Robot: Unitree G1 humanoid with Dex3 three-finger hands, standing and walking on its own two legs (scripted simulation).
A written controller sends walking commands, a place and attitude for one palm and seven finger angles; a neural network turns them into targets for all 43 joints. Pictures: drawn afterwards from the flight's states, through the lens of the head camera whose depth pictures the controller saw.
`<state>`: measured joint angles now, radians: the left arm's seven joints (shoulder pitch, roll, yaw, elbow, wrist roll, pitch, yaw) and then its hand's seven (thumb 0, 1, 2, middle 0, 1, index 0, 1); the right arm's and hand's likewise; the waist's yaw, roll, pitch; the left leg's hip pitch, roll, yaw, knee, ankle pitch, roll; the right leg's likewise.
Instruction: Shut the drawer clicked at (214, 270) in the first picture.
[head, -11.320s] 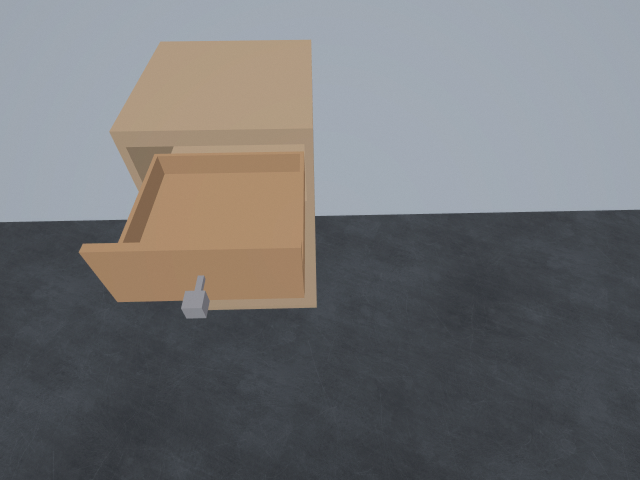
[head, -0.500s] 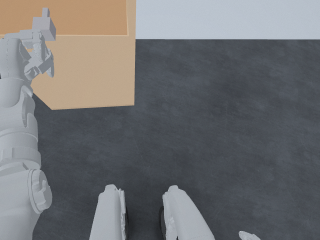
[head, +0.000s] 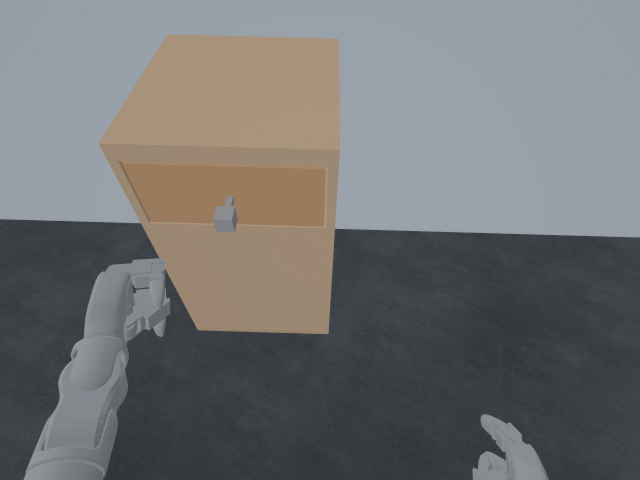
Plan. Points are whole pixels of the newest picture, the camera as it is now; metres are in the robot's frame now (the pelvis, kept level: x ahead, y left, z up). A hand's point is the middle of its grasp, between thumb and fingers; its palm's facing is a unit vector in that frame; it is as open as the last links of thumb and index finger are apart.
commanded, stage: draw the hand back to the body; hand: left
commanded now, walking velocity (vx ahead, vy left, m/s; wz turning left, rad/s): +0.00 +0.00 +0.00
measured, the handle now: (227, 212) +0.61 +0.21 -0.10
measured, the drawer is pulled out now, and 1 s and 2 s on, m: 0.00 0.00 0.00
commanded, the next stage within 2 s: step back with the hand held close in 0.72 s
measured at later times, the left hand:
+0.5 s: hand (37, 356) +0.20 +0.23 +0.18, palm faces +0.38 -0.85 -0.37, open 3.3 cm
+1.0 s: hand (21, 352) +0.19 +0.22 +0.21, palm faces +0.40 -0.79 -0.46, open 3.3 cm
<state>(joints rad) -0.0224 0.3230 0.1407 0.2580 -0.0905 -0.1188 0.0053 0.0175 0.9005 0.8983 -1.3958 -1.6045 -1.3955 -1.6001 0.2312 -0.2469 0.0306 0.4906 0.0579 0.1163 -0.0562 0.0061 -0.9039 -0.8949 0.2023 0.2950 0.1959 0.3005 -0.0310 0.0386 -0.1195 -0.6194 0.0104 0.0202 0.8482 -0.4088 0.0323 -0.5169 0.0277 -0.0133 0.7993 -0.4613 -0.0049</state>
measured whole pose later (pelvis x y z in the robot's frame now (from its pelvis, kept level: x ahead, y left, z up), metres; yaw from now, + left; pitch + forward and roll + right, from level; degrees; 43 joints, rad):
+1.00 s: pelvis +0.00 -0.02 +0.04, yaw +1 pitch -1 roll -1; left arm 0.55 0.36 0.36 -0.45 -0.06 -0.19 0.10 0.02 0.89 0.90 -1.40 -1.60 -1.40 -1.60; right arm 0.19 -0.24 0.00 0.58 0.01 -0.04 -0.06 0.01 -0.90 -0.90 0.20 0.30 0.20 0.30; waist 0.02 0.07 -0.01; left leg -0.22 0.02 0.01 0.49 -0.26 0.00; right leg -0.11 0.04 -0.02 0.43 -0.30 -0.03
